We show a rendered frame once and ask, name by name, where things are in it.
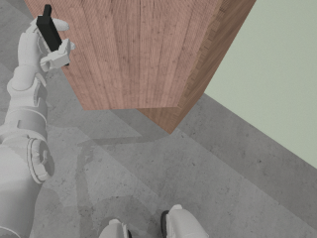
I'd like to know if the handle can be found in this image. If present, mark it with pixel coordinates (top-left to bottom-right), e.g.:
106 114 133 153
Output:
36 4 69 66

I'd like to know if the left robot forearm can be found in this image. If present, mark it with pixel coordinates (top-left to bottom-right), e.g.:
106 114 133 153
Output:
0 65 48 145

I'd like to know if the robot left hand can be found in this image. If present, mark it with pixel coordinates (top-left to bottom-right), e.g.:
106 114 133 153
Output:
18 15 76 76

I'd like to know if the cupboard door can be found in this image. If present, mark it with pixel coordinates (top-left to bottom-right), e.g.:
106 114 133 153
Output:
24 0 218 111

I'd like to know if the left robot upper arm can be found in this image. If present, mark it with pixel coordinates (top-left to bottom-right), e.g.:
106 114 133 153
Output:
0 138 54 238

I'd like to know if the right robot shin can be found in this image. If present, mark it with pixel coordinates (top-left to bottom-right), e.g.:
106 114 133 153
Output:
166 204 182 238

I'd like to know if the robot right thigh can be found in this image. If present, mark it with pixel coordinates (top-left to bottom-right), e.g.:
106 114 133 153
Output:
165 208 209 238

